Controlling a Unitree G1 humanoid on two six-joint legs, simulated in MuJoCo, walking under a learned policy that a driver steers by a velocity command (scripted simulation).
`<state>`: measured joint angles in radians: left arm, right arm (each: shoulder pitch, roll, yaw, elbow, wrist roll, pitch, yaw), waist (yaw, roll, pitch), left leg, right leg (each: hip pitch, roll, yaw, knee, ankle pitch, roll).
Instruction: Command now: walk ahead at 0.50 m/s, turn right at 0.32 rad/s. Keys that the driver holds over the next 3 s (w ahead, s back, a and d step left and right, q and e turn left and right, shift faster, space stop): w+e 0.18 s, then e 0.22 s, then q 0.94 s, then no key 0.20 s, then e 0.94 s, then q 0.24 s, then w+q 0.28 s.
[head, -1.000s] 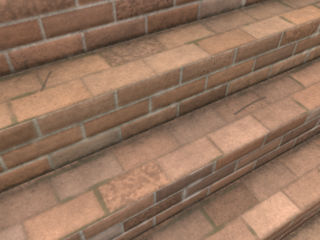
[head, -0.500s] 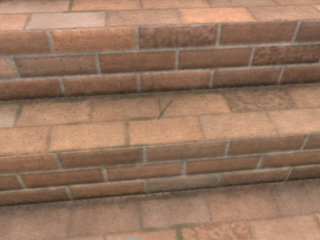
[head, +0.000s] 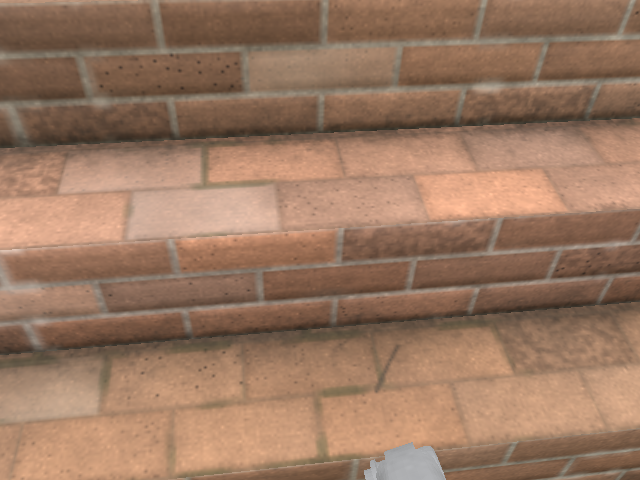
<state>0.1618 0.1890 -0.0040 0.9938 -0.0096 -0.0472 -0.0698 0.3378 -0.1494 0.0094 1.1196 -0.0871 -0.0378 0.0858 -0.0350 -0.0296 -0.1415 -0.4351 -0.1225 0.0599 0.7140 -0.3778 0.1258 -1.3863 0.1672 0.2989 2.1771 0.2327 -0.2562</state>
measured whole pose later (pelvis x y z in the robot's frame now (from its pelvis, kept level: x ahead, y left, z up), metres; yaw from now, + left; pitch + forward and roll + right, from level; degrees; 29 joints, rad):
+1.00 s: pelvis +0.25 +0.03 +0.24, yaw -1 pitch +6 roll +1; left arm 0.08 0.25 0.05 0.69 0.03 0.00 0.00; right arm 0.25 -0.23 -0.05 0.82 -0.04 -0.07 0.05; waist -0.05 -0.02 -0.13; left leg -0.38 -0.07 -0.06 0.58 -0.31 0.06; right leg -0.65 0.02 0.05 1.34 -0.48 0.02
